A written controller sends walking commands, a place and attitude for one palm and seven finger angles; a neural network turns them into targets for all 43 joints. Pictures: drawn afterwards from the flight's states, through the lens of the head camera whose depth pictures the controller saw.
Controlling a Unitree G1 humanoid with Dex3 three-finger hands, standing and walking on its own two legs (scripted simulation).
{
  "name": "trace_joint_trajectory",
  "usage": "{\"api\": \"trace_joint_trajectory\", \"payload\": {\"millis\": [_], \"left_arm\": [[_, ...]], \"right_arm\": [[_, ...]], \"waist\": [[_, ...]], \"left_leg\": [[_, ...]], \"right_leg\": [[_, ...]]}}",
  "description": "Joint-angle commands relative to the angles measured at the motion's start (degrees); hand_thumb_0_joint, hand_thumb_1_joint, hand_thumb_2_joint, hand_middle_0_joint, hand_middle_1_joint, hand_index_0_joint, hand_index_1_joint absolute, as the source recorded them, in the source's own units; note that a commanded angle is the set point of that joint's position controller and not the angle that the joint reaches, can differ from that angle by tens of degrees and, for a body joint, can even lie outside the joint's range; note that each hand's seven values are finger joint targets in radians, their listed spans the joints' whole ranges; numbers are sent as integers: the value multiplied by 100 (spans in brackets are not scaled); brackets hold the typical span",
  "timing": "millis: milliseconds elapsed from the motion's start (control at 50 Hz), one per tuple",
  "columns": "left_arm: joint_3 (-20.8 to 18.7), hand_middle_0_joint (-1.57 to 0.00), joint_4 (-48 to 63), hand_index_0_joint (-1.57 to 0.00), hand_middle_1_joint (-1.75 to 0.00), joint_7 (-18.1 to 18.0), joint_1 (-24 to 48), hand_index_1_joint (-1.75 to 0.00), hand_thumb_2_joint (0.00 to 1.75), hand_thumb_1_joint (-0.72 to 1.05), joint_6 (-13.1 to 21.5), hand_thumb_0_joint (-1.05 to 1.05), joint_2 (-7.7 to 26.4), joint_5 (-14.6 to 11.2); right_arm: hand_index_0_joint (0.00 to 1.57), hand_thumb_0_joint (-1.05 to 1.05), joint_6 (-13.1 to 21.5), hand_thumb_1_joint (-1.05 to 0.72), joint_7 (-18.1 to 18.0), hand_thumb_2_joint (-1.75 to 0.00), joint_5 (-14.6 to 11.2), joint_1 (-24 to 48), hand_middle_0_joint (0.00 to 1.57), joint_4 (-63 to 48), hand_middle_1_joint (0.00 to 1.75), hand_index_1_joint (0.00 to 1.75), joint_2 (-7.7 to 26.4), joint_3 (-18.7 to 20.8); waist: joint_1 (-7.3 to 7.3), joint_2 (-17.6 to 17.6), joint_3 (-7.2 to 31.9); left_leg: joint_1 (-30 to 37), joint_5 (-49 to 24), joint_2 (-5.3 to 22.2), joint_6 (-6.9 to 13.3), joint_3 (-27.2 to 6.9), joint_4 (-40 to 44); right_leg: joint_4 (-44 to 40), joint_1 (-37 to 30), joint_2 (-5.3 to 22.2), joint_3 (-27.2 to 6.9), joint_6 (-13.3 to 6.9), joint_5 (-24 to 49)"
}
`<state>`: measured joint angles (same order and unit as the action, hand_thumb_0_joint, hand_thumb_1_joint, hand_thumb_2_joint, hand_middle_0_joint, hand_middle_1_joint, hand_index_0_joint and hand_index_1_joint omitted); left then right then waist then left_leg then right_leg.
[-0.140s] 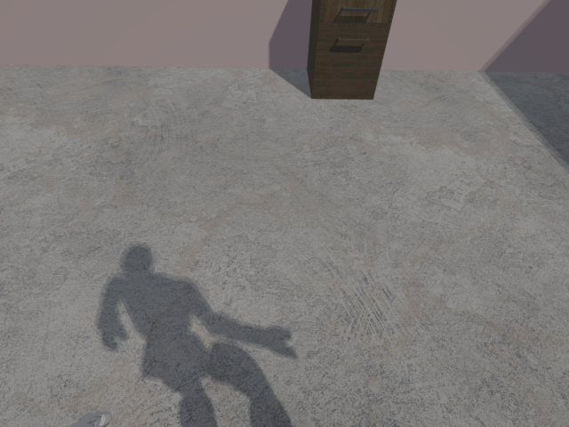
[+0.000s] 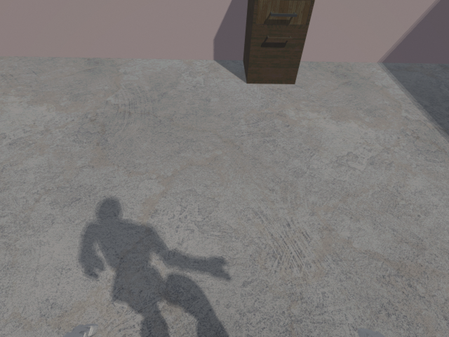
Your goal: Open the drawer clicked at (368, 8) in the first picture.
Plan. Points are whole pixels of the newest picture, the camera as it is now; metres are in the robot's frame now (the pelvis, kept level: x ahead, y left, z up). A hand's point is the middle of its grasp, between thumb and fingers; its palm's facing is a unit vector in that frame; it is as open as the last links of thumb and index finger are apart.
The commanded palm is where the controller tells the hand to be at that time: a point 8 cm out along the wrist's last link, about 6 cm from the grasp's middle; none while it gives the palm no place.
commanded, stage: stand and wait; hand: left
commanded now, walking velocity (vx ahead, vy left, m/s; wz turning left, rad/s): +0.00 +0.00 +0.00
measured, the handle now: (283, 14) +2.27 -0.32 -0.19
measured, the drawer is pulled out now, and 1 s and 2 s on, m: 0.00 0.00 0.00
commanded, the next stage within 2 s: look at it before walking up in 0.68 s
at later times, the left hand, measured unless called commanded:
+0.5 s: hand out of the picture +0.05 +0.24 -0.15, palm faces -0.02 -0.94 -0.33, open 7.4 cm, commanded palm none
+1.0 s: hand out of the picture +0.06 +0.22 -0.15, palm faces -0.03 -0.94 -0.33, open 7.4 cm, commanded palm none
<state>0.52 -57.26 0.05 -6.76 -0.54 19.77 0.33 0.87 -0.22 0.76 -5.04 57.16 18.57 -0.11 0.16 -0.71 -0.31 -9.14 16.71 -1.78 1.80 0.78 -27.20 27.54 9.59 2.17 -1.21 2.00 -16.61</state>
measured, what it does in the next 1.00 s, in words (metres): stands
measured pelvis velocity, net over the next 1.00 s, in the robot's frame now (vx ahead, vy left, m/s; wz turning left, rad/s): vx -0.02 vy -0.02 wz -0.01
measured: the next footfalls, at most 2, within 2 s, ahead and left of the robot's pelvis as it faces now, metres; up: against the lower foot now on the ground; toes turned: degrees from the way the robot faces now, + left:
none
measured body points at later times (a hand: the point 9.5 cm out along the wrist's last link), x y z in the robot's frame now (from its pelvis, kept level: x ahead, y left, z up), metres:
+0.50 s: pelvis -0.02 -0.01 +0.01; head -0.01 -0.01 +0.46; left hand +0.05 +0.29 -0.13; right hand +0.06 -0.31 -0.12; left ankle -0.02 +0.10 -0.74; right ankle -0.02 -0.14 -0.74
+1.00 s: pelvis -0.02 -0.02 +0.01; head -0.03 -0.02 +0.46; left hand +0.06 +0.27 -0.12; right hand +0.05 -0.32 -0.13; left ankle -0.02 +0.10 -0.74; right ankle -0.02 -0.14 -0.74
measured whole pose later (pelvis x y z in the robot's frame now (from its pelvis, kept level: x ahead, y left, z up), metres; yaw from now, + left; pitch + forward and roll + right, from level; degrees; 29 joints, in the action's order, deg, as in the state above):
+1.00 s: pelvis -0.02 -0.02 +0.01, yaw +0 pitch -2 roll +0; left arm 0.3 -62.0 0.4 -7.6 0.1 19.3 0.5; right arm 0.8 0.0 0.4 -6.9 63.8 19.3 0.0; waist -0.1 -0.2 -1.3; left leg -7.6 11.5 0.1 -0.2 0.5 -21.2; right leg 22.6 8.7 0.3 -0.9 0.2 -11.8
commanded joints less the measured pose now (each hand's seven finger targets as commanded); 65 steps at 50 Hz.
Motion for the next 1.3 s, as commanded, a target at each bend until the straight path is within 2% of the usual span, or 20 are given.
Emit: {"api": "trace_joint_trajectory", "payload": {"millis": [0, 300, 460, 620, 880, 1280], "left_arm": [[-254, -20, 355, -20, -30, -102, 229, -30, 90, 90, 147, 0, 1135, 33], [-256, -20, 103, -20, -30, -86, 136, -30, 90, 90, 181, 0, 1143, 25], [-234, -20, -43, -20, -30, -74, 123, -30, 90, 90, 177, 0, 1172, 22], [-233, -20, -116, -20, -30, -74, 148, -30, 90, 90, 185, 0, 1168, 24], [-244, -20, -103, -20, -30, -69, 174, -30, 90, 90, 196, 0, 1161, 38], [-239, -20, -154, -20, -30, -68, 115, -30, 90, 90, 220, 0, 1172, 31]], "right_arm": [[20, 0, 128, -90, -75, -90, 11, 311, 20, -303, 30, 30, 1261, 295], [20, 0, 119, -90, -69, -90, -17, 274, 20, -9, 30, 30, 1252, 268], [20, 0, 107, -90, -54, -90, -31, 218, 20, 164, 30, 30, 1288, 239], [20, 0, 124, -90, -51, -90, -29, 142, 20, 270, 30, 30, 1311, 227], [20, 0, 107, -90, -38, -90, -24, 129, 20, 296, 30, 30, 1274, 227], [20, 0, 105, -90, -48, -90, -35, 117, 20, 342, 30, 30, 1268, 209]], "waist": [[-22, 75, 343], [-21, 55, 301], [-5, 69, 130], [-12, 37, 194], [-22, 21, 55], [-17, 42, 193]], "left_leg": [[118, -1886, 790, 100, -571, 515], [175, -1483, 808, 55, -580, 690], [91, -1089, 822, 44, -624, 849], [139, -1141, 848, 28, -636, 921], [116, -881, 832, -9, -621, 971], [238, -1170, 863, -33, -584, 922]], "right_leg": [[-290, -103, 422, -245, -342, 1545], [-599, -171, 480, -385, -360, 1415], [-759, -91, 476, -439, -360, 1040], [-783, -121, 463, -465, -359, 1071], [-944, 49, 457, -550, -365, 755], [-948, -97, 475, -558, -377, 1196]]}}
